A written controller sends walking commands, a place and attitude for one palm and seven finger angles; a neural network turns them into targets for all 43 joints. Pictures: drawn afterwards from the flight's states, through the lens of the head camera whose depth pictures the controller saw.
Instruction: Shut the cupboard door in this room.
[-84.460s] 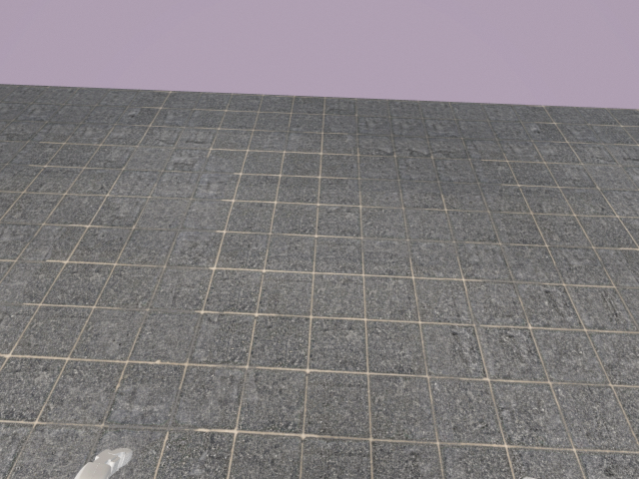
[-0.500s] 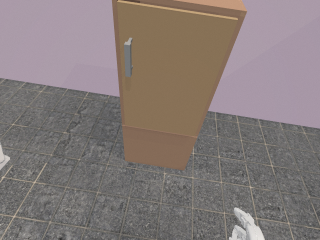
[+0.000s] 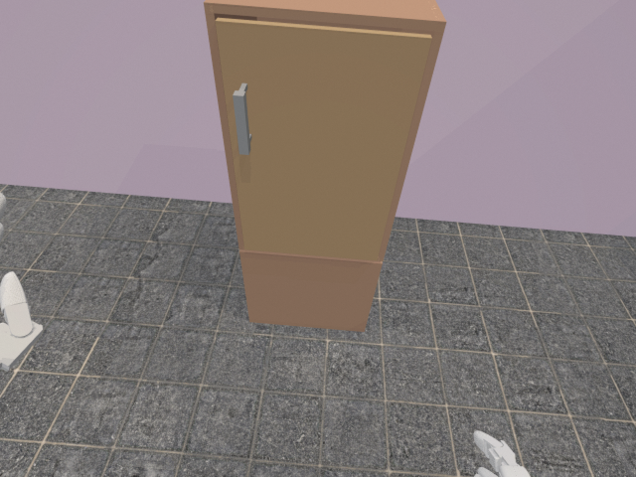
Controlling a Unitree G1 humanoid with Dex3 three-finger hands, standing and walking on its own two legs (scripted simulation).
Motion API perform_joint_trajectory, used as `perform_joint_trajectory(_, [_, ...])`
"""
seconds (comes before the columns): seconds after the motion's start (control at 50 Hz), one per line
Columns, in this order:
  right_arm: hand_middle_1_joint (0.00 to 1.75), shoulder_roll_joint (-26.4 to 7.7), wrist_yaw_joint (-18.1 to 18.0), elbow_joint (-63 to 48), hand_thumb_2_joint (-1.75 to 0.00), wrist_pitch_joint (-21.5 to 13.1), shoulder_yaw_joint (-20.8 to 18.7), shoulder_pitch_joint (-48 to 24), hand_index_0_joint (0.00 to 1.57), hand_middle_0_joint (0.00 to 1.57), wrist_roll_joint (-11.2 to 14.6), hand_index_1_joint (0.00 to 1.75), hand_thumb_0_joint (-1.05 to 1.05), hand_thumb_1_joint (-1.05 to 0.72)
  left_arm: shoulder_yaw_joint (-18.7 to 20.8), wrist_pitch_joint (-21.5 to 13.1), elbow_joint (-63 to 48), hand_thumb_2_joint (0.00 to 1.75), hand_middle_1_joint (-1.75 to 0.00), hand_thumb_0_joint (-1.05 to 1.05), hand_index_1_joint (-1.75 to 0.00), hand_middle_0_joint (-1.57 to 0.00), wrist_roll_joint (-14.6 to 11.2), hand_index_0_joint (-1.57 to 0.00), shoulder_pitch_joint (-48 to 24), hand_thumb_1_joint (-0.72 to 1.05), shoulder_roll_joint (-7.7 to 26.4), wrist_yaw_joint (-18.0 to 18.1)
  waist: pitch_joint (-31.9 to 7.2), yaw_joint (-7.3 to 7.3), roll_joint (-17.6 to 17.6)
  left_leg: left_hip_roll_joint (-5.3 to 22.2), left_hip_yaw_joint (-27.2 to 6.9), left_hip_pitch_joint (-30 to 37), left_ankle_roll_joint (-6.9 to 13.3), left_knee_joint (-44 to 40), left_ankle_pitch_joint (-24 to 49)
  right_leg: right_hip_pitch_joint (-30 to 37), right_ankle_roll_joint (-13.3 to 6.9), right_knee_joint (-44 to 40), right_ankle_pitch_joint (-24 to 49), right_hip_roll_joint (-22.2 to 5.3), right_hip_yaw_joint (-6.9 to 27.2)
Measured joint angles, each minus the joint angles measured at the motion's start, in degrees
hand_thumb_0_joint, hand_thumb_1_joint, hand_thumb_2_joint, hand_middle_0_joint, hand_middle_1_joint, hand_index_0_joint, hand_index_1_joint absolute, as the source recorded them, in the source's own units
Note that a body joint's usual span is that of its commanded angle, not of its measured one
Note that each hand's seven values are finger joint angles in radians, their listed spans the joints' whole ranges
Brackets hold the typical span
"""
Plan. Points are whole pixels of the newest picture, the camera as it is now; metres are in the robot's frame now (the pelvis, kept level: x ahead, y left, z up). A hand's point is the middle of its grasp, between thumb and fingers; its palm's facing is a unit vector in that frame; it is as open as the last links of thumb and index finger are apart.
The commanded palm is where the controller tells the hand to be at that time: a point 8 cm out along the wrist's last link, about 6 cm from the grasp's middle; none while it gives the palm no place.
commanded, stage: stop stepping back and stand still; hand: left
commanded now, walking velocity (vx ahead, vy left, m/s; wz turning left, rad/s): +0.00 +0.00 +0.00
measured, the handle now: (244, 119) +0.74 +0.18 +0.08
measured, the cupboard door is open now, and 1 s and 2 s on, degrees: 0 0 0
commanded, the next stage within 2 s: let the arm hang, fingers relaxed in 0.36 s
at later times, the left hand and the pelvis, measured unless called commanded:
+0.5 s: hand (52, 329) +0.22 +0.27 +0.14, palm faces +0.30 -0.81 -0.50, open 7.4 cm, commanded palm none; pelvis +0.01 +0.02 +0.00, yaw -1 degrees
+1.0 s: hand out of the picture -0.06 +0.20 -0.17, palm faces +0.03 -0.98 -0.17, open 7.3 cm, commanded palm none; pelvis -0.01 +0.02 +0.01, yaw +1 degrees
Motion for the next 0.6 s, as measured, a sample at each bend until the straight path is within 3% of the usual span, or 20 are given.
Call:
perform_joint_trajectory(0.08, [0.30,-0.7,0.2,1.4,-0.89,1.8,-0.7,0.4,0.21,0.20,0.9,0.30,0.01,-0.90,-2.5,0.7,2.1,0.90,-0.30,0.01,-0.31,-0.21,-0.4,-0.21,1.3,0.89,-1.6,-0.3,-1.9,1.13,1.3,-0.2,-1.3,0.6,-0.4,6.1,-3.9,0.6,0.2,0.8,-1.8,0.5,0.8])
perform_joint_trajectory(0.14, [0.30,-0.8,-0.3,2.0,-0.89,1.9,-0.7,1.2,0.21,0.20,1.1,0.30,0.02,-0.90,-2.8,0.7,3.9,0.89,-0.30,0.01,-0.31,-0.21,-0.2,-0.22,0.4,0.89,-1.9,-0.3,-3.0,0.93,1.0,-0.5,-1.8,4.1,-0.1,3.4,-5.1,1.1,0.6,1.8,-3.1,0.1,0.5])
perform_joint_trajectory(0.22, [0.30,-0.1,-0.9,2.0,-0.89,1.1,-0.1,-0.2,0.20,0.20,1.1,0.30,0.02,-0.91,-1.7,0.7,5.8,0.89,-0.30,0.01,-0.31,-0.21,-0.1,-0.22,-3.4,0.89,-1.9,-0.2,-1.3,1.64,-1.3,-1.9,-0.4,6.1,0.5,0.7,-3.2,1.7,1.6,1.7,-3.1,-1.6,1.7])
perform_joint_trajectory(0.32, [0.30,0.8,-0.4,-0.7,-0.89,-0.1,0.7,-2.6,0.21,0.20,1.2,0.30,0.02,-0.91,-1.0,0.0,4.5,0.90,-0.30,0.02,-0.31,-0.21,-0.3,-0.21,-4.1,0.89,-0.8,-0.5,0.3,0.81,-1.2,-1.9,0.3,6.1,0.8,-2.5,-1.2,1.3,1.9,-1.0,-0.9,-1.7,2.4])
perform_joint_trajectory(0.46, [0.30,1.2,0.3,-2.3,-0.89,0.9,1.0,-3.3,0.21,0.20,1.3,0.30,0.01,-0.90,-1.3,-0.6,2.3,0.89,-0.30,0.01,-0.31,-0.21,-0.9,-0.21,1.5,0.89,0.3,-1.3,-0.4,0.14,-0.3,-1.5,0.5,5.3,0.8,-3.9,-0.4,1.1,2.0,-3.8,0.7,-1.3,2.7])
perform_joint_trajectory(0.5, [0.30,-0.9,2.2,0.6,-0.89,-0.6,0.1,-3.7,0.21,0.20,1.4,0.30,0.01,-0.90,-5.3,-0.4,10.5,0.90,-0.30,0.01,-0.31,-0.20,1.2,-0.21,-2.5,0.89,0.9,-3.6,-1.0,1.18,1.3,-1.9,-0.1,3.5,1.0,-1.9,-0.9,-0.5,2.2,-1.8,0.0,-1.7,1.9])
perform_joint_trajectory(0.54, [0.30,-3.8,3.6,4.1,-0.89,0.6,-0.4,-5.5,0.21,0.20,1.1,0.30,0.01,-0.90,-11.1,4.5,23.6,0.90,-0.30,0.00,-0.30,-0.20,2.5,-0.21,-8.3,0.89,-0.6,-6.3,-1.2,1.99,3.4,-2.7,-0.1,2.0,1.5,0.3,-1.7,-2.3,2.5,1.5,-1.6,-2.4,1.6])
perform_joint_trajectory(0.6, [0.30,-6.2,4.0,7.9,-0.89,3.0,-0.8,-7.7,0.21,0.20,0.4,0.30,0.01,-0.90,-17.8,10.7,44.1,0.90,-0.30,0.00,-0.30,-0.20,3.6,-0.20,-13.8,0.90,-4.5,-8.7,-0.5,1.54,5.1,-3.7,0.2,0.9,2.2,2.4,-2.3,-4.2,3.2,5.6,-3.5,-3.4,1.7])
